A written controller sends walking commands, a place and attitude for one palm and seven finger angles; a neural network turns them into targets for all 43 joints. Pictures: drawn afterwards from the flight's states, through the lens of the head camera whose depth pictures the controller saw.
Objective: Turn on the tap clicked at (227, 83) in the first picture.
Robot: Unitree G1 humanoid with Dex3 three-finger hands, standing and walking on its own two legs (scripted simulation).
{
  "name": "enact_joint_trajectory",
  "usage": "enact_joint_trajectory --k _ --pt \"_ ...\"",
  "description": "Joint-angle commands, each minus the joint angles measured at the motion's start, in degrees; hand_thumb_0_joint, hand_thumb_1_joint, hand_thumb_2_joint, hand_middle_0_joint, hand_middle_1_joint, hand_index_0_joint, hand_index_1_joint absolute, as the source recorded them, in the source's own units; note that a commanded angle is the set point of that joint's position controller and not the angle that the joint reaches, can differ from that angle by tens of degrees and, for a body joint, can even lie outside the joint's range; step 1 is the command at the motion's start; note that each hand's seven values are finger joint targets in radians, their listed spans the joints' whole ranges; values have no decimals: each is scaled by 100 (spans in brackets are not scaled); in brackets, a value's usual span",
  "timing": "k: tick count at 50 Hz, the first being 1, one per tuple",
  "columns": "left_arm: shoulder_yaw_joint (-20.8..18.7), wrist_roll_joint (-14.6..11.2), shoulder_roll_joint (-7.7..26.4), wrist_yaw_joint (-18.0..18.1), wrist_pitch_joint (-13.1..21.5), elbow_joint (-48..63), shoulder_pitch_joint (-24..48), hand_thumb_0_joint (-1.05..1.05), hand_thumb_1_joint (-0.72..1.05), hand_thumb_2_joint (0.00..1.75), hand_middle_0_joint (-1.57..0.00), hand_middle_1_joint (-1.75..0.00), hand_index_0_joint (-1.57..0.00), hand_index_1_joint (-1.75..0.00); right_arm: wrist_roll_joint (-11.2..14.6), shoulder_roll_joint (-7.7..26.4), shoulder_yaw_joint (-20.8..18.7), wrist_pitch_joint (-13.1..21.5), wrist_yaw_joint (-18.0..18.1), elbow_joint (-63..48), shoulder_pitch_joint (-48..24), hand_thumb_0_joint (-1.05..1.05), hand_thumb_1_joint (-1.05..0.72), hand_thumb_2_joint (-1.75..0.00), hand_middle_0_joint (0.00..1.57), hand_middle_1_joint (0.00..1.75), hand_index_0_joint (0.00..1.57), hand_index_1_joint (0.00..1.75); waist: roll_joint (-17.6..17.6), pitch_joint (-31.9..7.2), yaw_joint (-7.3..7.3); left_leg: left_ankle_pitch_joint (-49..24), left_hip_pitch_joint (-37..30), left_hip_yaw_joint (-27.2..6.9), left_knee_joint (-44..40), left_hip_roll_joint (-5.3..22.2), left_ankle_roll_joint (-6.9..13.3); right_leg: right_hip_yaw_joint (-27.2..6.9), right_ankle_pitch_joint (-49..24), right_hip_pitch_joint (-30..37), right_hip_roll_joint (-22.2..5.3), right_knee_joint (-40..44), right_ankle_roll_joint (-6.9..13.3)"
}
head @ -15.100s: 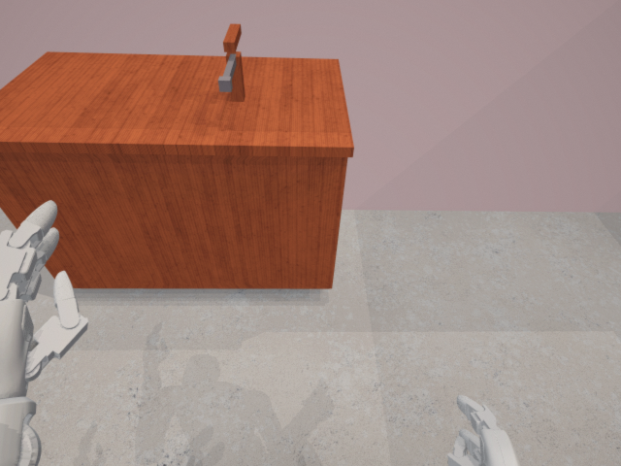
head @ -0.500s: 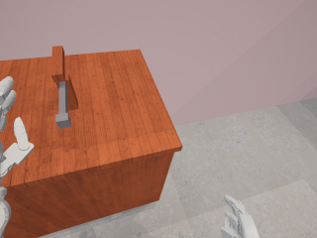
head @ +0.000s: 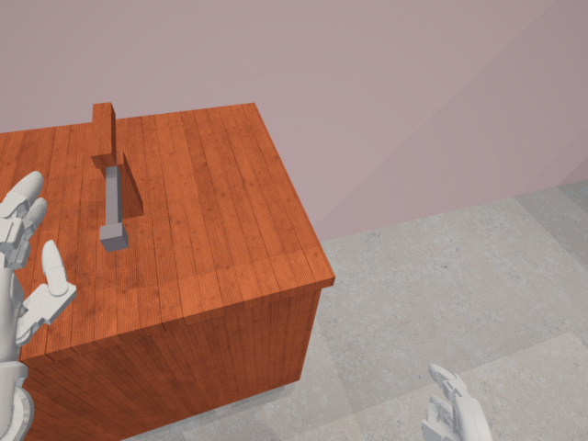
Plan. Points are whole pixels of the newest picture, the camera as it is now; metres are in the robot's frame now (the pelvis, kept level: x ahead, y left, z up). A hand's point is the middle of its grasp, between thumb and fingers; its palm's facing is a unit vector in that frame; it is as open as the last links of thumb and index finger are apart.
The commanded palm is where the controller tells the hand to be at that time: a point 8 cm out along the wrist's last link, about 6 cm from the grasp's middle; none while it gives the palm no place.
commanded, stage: look again from close up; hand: left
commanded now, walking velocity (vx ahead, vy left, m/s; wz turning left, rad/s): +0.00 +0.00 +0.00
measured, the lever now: (114, 237) +0.34 +0.29 +0.07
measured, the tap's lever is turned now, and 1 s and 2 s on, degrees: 0 0 0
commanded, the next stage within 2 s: come to a stop and stand still in 0.08 s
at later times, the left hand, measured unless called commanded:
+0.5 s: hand (65, 271) +0.23 +0.26 +0.17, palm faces +0.41 -0.83 -0.37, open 7.4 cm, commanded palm +0.15 +0.28 +0.17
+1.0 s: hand (70, 287) +0.22 +0.25 +0.15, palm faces +0.38 -0.87 -0.33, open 7.4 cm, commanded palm +0.16 +0.28 +0.17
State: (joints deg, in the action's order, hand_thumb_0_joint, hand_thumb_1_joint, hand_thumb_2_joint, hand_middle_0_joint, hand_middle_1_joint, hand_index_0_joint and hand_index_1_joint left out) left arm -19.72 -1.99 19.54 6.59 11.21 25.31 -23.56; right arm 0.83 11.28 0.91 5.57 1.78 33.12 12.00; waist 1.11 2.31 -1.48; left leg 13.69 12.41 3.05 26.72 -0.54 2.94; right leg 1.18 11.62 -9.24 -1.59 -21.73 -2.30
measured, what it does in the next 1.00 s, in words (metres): stands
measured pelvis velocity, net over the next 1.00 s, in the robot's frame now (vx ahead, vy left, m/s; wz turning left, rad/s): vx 0.00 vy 0.00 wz -0.01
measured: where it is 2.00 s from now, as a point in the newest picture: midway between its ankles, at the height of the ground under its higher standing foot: outside the picture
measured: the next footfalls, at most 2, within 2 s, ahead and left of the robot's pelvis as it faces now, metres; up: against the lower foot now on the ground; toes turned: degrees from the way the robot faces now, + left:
none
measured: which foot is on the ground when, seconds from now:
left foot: down 0.00-1.00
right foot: down 0.00-1.00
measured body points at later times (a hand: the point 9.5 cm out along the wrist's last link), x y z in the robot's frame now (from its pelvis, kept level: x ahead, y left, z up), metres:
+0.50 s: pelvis -0.01 +0.00 +0.00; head +0.02 +0.01 +0.45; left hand +0.20 +0.30 +0.19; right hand +0.17 -0.23 -0.07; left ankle +0.01 +0.08 -0.74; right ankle +0.00 -0.15 -0.74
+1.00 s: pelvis +0.00 +0.00 +0.00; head +0.01 +0.03 +0.45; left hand +0.19 +0.30 +0.17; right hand +0.19 -0.21 -0.06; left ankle +0.01 +0.08 -0.74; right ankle +0.00 -0.15 -0.74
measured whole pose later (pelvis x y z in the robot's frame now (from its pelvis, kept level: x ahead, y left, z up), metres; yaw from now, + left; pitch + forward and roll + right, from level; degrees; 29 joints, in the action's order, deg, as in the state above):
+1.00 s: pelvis +0.00 +0.00 +0.00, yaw +0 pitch -1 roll -1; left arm -19.5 -1.8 20.4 5.9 12.8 24.8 -22.4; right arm 0.4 10.3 1.5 7.9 1.5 32.7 10.6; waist 2.5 2.3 -1.3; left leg 13.5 12.7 3.6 26.9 -0.7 3.2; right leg 0.6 11.4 -9.9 -1.8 -22.2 -2.6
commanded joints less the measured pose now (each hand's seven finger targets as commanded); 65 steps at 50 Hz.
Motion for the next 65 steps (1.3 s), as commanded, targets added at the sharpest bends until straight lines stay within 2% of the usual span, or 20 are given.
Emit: enact_joint_trajectory --k 1,5,11,15,16,17,18,19,20,22,24,25,27,30,32,37,40,45,62,65 --pt "-548 -37 923 86 371 1249 535 0 90 90 -20 -30 -20 -30 -17 679 -288 320 61 -899 -565 0 -90 -90 20 30 20 30 -360 -701 31 -473 109 -475 -663 440 -199 -167 -866 498 -104 145 279" --pt "-676 -33 1050 109 383 1389 483 0 90 90 -20 -30 -20 -30 -10 682 -315 330 69 -878 -582 0 -90 -90 20 30 20 30 -505 -767 22 -491 65 -474 -644 424 -208 -199 -869 527 -121 148 298" --pt "-538 -47 865 89 344 1167 358 0 90 90 -20 -30 -20 -30 -16 674 -311 314 64 -863 -539 0 -90 -90 20 30 20 30 -375 -630 42 -351 103 -458 -669 429 -187 -225 -755 429 -117 217 291" --pt "-617 -31 966 99 330 1208 407 0 90 90 -20 -30 -20 -30 -3 675 -330 313 73 -858 -551 0 -90 -90 20 30 20 30 -342 -654 35 -312 48 -464 -643 426 -174 -262 -741 392 -131 220 298" --pt "-3740 868 5447 68 903 2572 6250 0 90 90 -20 -30 -20 -30 -372 831 -263 546 34 -807 -55 0 -90 -90 20 30 20 30 266 306 -71 -903 908 -358 101 575 -140 -456 -977 -644 -367 495 350" --pt "-1480 286 1898 -176 679 -907 2739 0 90 90 -20 -30 -20 -30 -128 203 -77 519 43 -361 -388 0 -90 -90 20 30 20 30 293 -832 27 -1123 -204 -483 -215 249 -125 -525 -951 -526 -495 87 596" --pt "-781 90 1046 -242 620 -792 1313 0 90 90 -20 -30 -20 -30 -65 669 -394 643 35 -758 -249 0 -90 -90 20 30 20 30 -506 -833 -190 -1256 -548 -310 -187 343 -216 -981 -1262 -302 -345 201 548" --pt "-466 -25 912 -249 692 154 1107 0 90 90 -20 -30 -20 -30 -29 739 -409 653 -49 -800 -173 0 -90 -90 20 30 20 30 -898 -1141 -91 -1397 -488 -409 -348 389 -186 -691 -1188 167 -351 -24 466" --pt "-121 -115 465 -250 707 458 725 0 90 90 -20 -30 -20 -30 30 654 -391 678 -133 -822 -363 0 -90 -90 20 30 20 30 -1192 -1341 -79 -1679 -610 -440 -429 493 -175 -469 -1100 294 -270 -298 447" --pt "-272 -62 843 -149 691 1113 328 0 90 90 -20 -30 -20 -30 -19 759 -405 685 -223 -908 -399 0 -90 -90 20 30 20 30 -739 -1290 -141 -1506 -197 -569 -471 611 -122 -321 -897 408 -189 -382 346" --pt "-524 -80 1056 -67 647 1094 12 0 90 90 -20 -30 -20 -30 -13 748 -374 671 -206 -927 -413 0 -90 -90 20 30 20 30 -54 -1073 -141 -755 187 -589 -549 561 -136 -329 -592 411 -165 -256 303" --pt "-805 -108 1275 -1 622 1045 -78 0 90 90 -20 -30 -20 -30 12 733 -359 636 -159 -894 -483 0 -90 -90 20 30 20 30 -5 -1004 -125 -467 178 -529 -563 540 -140 -315 -511 331 -180 -197 293" --pt "-898 -135 1282 6 641 1022 210 0 90 90 -20 -30 -20 -30 -11 720 -337 613 -60 -945 -473 0 -90 -90 20 30 20 30 185 -783 -59 5 341 -573 -600 452 -140 -375 -229 159 -201 -46 308" --pt "-1096 -115 1540 20 723 1263 887 0 90 90 -20 -30 -20 -30 -18 712 -309 626 71 -920 -569 0 -90 -90 20 30 20 30 -319 -550 -7 378 336 -641 -754 469 -115 -383 25 -37 -149 -21 318" --pt "-886 -94 1314 7 748 1156 990 0 90 90 -20 -30 -20 -30 -20 679 -286 672 92 -896 -512 0 -90 -90 20 30 20 30 -582 -649 -26 355 329 -676 -829 518 -79 -298 -122 148 -130 -145 314" --pt "-431 -38 903 12 707 1292 881 0 90 90 -20 -30 -20 -30 -32 702 -301 772 15 -794 -451 0 -90 -90 20 30 20 30 -542 -864 -22 -619 -78 -555 -596 461 -167 -264 -799 265 -121 -95 314" --pt "-429 -5 879 36 630 1247 706 0 90 90 -20 -30 -20 -30 -39 715 -310 734 -14 -750 -493 0 -90 -90 20 30 20 30 -581 -893 -18 -967 -145 -486 -542 456 -237 -245 -997 298 -104 -64 310" --pt "-706 -19 1084 47 553 1151 568 0 90 90 -20 -30 -20 -30 -41 697 -298 568 9 -814 -540 0 -90 -90 20 30 20 30 -422 -780 -14 -941 -7 -473 -598 455 -270 -194 -1029 368 -77 23 293" --pt "-468 -24 861 39 388 1224 624 0 90 90 -20 -30 -20 -30 -25 703 -294 412 44 -897 -555 0 -90 -90 20 30 20 30 -428 -707 6 -627 22 -474 -729 426 -249 -157 -917 477 -39 117 259" --pt "-663 -6 1063 62 409 1374 608 0 90 90 -20 -30 -20 -30 -15 698 -307 410 62 -887 -607 0 -90 -90 20 30 20 30 -548 -769 -13 -576 20 -490 -753 445 -238 -132 -887 527 -36 70 257"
